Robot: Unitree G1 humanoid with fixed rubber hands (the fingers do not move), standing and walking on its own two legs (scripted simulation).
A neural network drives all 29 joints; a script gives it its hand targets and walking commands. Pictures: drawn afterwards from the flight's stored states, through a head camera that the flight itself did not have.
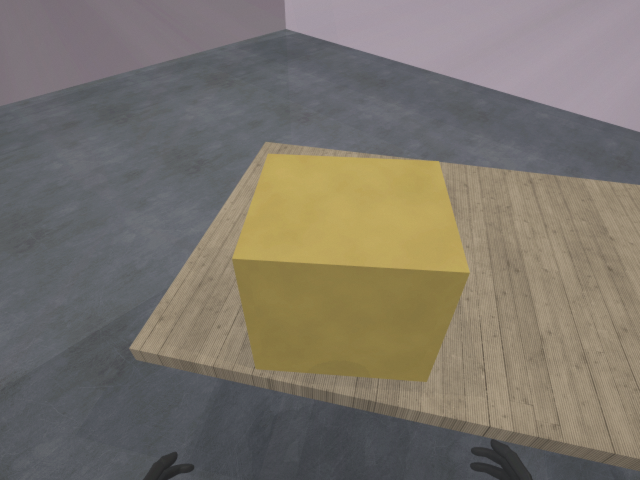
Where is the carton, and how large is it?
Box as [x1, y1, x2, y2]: [232, 154, 469, 381]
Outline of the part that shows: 268,154 232,257 255,367 260,369 426,381 469,273 438,161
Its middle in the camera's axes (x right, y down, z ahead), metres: +0.04 +0.04 +0.59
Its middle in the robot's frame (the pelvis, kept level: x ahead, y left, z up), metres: +0.44 -0.03 +0.05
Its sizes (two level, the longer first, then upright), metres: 0.258 0.226 0.240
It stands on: a table, 0.69 m high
